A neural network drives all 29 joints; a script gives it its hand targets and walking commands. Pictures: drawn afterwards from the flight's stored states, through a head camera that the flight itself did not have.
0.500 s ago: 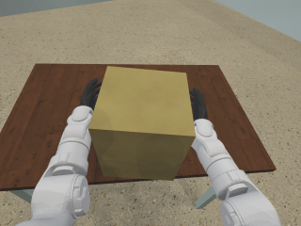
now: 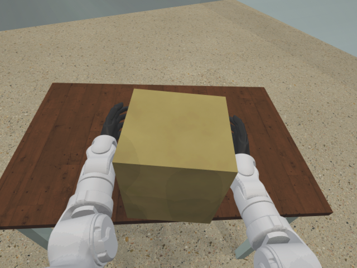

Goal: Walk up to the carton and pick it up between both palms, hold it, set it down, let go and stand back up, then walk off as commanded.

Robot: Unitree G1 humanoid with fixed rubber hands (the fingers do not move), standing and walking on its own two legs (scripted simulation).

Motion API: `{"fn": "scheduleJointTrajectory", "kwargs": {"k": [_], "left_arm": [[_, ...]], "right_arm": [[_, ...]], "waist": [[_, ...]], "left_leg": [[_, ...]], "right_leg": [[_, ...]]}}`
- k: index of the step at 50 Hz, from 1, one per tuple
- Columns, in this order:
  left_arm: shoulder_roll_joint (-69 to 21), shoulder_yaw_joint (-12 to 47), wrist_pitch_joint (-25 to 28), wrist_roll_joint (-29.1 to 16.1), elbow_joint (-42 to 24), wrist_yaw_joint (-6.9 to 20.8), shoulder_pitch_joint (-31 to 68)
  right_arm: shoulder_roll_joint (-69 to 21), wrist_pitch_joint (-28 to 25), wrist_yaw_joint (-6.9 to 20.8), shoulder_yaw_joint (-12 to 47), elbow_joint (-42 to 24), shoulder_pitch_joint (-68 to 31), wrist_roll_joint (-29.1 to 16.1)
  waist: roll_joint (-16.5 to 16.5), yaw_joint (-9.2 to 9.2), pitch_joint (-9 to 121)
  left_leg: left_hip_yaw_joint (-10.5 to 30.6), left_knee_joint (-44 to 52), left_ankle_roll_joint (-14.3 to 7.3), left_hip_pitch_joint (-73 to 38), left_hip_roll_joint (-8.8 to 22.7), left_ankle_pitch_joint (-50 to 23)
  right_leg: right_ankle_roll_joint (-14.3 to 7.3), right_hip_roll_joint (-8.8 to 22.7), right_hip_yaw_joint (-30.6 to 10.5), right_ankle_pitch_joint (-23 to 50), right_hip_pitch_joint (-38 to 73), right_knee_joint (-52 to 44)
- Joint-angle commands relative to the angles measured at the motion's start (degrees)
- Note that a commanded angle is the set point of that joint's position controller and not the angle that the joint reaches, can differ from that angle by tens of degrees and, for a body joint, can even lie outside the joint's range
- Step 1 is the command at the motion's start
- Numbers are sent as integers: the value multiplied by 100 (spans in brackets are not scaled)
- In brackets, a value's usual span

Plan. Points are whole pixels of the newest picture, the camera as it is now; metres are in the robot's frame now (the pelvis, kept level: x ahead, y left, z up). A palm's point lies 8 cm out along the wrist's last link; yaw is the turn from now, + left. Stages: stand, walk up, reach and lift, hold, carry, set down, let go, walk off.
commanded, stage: reach and lift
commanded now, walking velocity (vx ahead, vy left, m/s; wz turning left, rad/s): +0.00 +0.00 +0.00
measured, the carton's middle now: (174, 160) +0.36 +0.03 +0.04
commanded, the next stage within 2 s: none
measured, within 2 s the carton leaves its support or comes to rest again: leaves its support in 0.72 s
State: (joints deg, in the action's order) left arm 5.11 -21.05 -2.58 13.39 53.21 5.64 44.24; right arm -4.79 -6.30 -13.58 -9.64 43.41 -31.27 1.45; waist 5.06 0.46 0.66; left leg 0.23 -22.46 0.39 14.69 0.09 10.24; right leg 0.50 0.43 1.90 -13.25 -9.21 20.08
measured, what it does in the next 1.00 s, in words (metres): stands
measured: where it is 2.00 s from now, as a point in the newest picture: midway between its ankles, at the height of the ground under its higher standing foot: outside the picture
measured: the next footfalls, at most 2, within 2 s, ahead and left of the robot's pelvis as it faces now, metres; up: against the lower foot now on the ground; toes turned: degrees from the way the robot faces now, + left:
none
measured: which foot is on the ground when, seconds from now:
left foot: down 0.00-1.00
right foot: down 0.00-1.00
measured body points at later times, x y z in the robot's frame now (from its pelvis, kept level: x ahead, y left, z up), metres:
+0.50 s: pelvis +0.00 +0.00 +0.00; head +0.02 +0.04 +0.45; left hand +0.42 +0.18 +0.07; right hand +0.38 -0.13 +0.08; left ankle +0.01 +0.11 -0.75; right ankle -0.03 -0.12 -0.75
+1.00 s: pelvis -0.02 +0.01 +0.00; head -0.01 +0.05 +0.45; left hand +0.40 +0.18 +0.10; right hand +0.36 -0.13 +0.10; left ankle +0.01 +0.11 -0.75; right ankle -0.03 -0.12 -0.75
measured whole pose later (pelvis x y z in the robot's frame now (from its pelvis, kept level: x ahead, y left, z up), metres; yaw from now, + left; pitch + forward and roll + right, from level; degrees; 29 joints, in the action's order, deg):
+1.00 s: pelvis -0.02 +0.01 +0.00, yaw +0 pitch +1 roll -1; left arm 4.4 -16.8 -6.0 13.6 44.5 3.9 42.1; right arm -4.4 -10.2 -13.4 -9.6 43.4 -30.7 1.5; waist 5.4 0.5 0.5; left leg 0.2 -22.5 0.4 14.4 0.1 8.9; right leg 0.6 0.4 1.9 -11.6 -8.7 19.6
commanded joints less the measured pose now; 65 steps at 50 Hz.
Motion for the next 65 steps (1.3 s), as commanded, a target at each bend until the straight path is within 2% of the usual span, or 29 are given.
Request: {"fn": "scheduleJointTrajectory", "kwargs": {"k": [1, 4, 7, 8, 10, 12, 16, 18, 19, 29, 31, 32, 35, 38, 39, 42, 47, 50, 54, 55, 58, 62, 65], "left_arm": [[-3545, 1593, -139, 387, -551, 1023, 1508], [-3507, 1543, -182, 391, -545, 1036, 1456], [-3606, 1663, -207, 374, -658, 1008, 1449], [-3541, 1580, -230, 423, -630, 1025, 1402], [-3607, 1696, -206, 380, -707, 1000, 1445], [-3620, 1681, -209, 386, -677, 984, 1448], [-3664, 1769, -229, 385, -740, 960, 1431], [-3615, 1720, -212, 392, -705, 967, 1405], [-3619, 1740, -212, 392, -727, 963, 1400], [-3883, 2173, 139, 214, -1250, 766, 1908], [-3982, 2235, 215, 190, -1321, 702, 2068], [-4045, 2320, 248, 185, -1456, 643, 2161], [-4055, 2367, 270, 211, -1371, 576, 2178], [-4012, 2360, 225, 213, -1375, 538, 2261], [-4045, 2393, 201, 183, -1412, 536, 2316], [-4157, 2604, 150, 53, -1687, 450, 2575], [-4307, 2767, -144, -46, -1764, 405, 2604], [-4329, 2785, -377, -88, -1990, 380, 2673], [-4454, 2995, -752, -204, -2198, 373, 2569], [-4507, 3063, -844, -249, -2350, 348, 2665], [-4481, 3072, -1083, -305, -2477, 364, 2699], [-4493, 3220, -1287, -393, -2928, 314, 2855], [-4425, 3118, -1568, -297, -2826, 352, 2620]], "right_arm": [[-3476, -354, 720, 1638, -837, -2963, 988], [-3485, -336, 700, 1724, -884, -2980, 968], [-3483, -352, 680, 1718, -945, -3012, 955], [-3523, -330, 672, 1807, -931, -2955, 930], [-3513, -361, 671, 1810, -993, -3011, 921], [-3519, -380, 674, 1840, -993, -3049, 903], [-3468, -385, 662, 1799, -893, -3019, 891], [-3527, -365, 658, 1885, -878, -2970, 883], [-3536, -382, 655, 1900, -875, -2992, 885], [-3667, -870, 628, 2202, -1280, -3514, 849], [-3667, -992, 654, 2319, -1319, -3721, 822], [-3607, -1027, 680, 2288, -1222, -3757, 776], [-3427, -1112, 720, 2304, -1105, -3837, 753], [-3207, -1084, 748, 2269, -1101, -3940, 709], [-3156, -1076, 748, 2257, -1163, -4029, 679], [-3112, -1031, 780, 2388, -1497, -4414, 528], [-2985, -817, 810, 2555, -1750, -4721, 303], [-2904, -636, 819, 2660, -1972, -4915, 133], [-2828, -387, 795, 2724, -2322, -5120, -47], [-2809, -316, 801, 2716, -2365, -5143, -101], [-2814, -91, 801, 2706, -2494, -5188, -182], [-2830, 108, 835, 2765, -2618, -5254, -339], [-2702, 276, 819, 2697, -2557, -5235, -423]], "waist": [[-507, 40, 2185], [-454, -6, 2134], [-541, 53, 2159], [-513, -28, 2099], [-578, 10, 2212], [-568, -31, 2221], [-639, 62, 2161], [-580, -20, 2106], [-559, 0, 2158], [-694, -44, 2944], [-680, -119, 3108], [-793, -114, 3136], [-866, -124, 3012], [-817, -131, 2782], [-814, -91, 2747], [-867, -150, 2988], [-823, -115, 2891], [-787, -173, 2909], [-737, -57, 2925], [-828, -45, 2987], [-703, 23, 2945], [-790, 26, 3203], [-736, 55, 2869]], "left_leg": [[-492, 159, 88, -1235, -161, -2268], [-514, 183, 56, -1148, -174, -2149], [-494, 172, 92, -1177, -182, -2194], [-527, 157, 74, -1099, -194, -2178], [-502, 151, 108, -1118, -175, -2218], [-514, 138, 107, -1078, -165, -2273], [-481, 126, 140, -1184, -149, -2340], [-513, 142, 113, -1095, -161, -2256], [-515, 145, 115, -1062, -162, -2234], [-479, -92, 249, -1319, -121, -2956], [-453, -116, 254, -1374, -80, -3082], [-428, -113, 301, -1528, -48, -3219], [-399, -96, 336, -1636, 12, -3231], [-388, -4, 284, -1694, 40, -2960], [-387, 12, 285, -1718, 44, -2917], [-359, -13, 299, -1847, 71, -2944], [-315, 21, 250, -1894, 77, -2656], [-321, 70, 201, -1952, 62, -2489], [-286, 67, 200, -2038, 47, -2363], [-256, 54, 228, -2102, 58, -2392], [-233, 88, 183, -2023, 30, -2182], [-179, 67, 217, -2201, 33, -2296], [-171, 121, 185, -2223, 18, -2185]], "right_leg": [[284, -88, -15, 2894, 1431, -445], [293, -63, -48, 2902, 1481, -449], [273, -92, -23, 2922, 1477, -441], [292, -60, -64, 2961, 1561, -432], [279, -72, -44, 2988, 1528, -408], [262, -84, -46, 2945, 1516, -418], [239, -103, -2, 2844, 1421, -450], [270, -63, -54, 2878, 1507, -453], [264, -66, -45, 2914, 1539, -440], [245, -84, 12, 3265, 1376, -387], [241, -99, 15, 3231, 1331, -367], [216, -134, 69, 3100, 1183, -376], [168, -157, 105, 2761, 1042, -458], [148, -142, 96, 2409, 981, -571], [146, -153, 115, 2349, 956, -583], [113, -200, 141, 2082, 805, -606], [84, -213, 119, 1704, 764, -670], [88, -213, 120, 1544, 766, -708], [87, -246, 165, 1472, 727, -720], [83, -259, 184, 1404, 683, -707], [120, -247, 168, 1357, 747, -708], [138, -258, 174, 1397, 706, -666], [163, -245, 183, 1341, 806, -694]]}}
